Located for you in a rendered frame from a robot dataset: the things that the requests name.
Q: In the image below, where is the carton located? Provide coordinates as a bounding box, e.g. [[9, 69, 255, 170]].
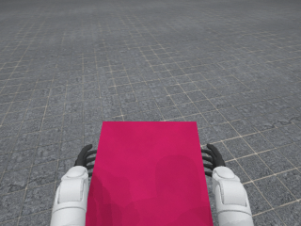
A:
[[85, 121, 214, 226]]

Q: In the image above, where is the robot right hand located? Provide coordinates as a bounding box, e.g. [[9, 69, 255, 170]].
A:
[[201, 143, 226, 178]]

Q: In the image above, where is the left robot forearm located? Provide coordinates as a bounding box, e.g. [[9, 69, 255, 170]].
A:
[[50, 166, 88, 226]]

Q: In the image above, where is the robot left hand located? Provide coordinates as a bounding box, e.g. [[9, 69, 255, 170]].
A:
[[74, 144, 97, 177]]

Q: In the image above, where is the right robot forearm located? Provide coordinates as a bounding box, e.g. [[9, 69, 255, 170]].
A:
[[212, 166, 254, 226]]

